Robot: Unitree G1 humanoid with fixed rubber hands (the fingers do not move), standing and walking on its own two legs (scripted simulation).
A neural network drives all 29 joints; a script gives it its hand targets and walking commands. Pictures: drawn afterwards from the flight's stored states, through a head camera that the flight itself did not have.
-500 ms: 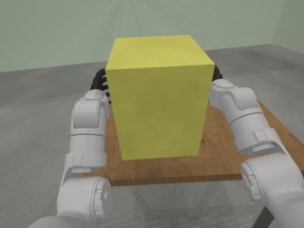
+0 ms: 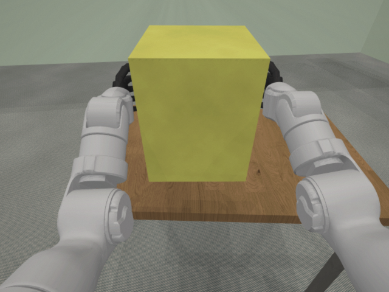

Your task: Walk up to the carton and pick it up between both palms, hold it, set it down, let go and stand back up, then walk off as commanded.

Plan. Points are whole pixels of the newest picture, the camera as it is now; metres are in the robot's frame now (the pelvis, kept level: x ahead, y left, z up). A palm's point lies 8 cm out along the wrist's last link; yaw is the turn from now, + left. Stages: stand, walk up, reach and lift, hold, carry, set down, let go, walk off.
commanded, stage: hold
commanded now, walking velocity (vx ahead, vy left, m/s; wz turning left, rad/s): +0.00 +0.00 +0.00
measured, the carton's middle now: (197, 103) +0.41 +0.01 +0.25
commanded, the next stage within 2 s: set down in 1.40 s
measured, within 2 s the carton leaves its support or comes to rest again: neither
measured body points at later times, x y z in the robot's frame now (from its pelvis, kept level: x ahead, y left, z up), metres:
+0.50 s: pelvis +0.04 +0.03 +0.00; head -0.05 +0.04 +0.44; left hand +0.42 +0.15 +0.26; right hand +0.41 -0.14 +0.26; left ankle +0.09 +0.10 -0.74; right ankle +0.01 -0.11 -0.74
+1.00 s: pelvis +0.00 +0.00 +0.00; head -0.08 +0.02 +0.44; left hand +0.39 +0.15 +0.28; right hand +0.40 -0.14 +0.29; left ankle +0.09 +0.10 -0.74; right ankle +0.01 -0.11 -0.74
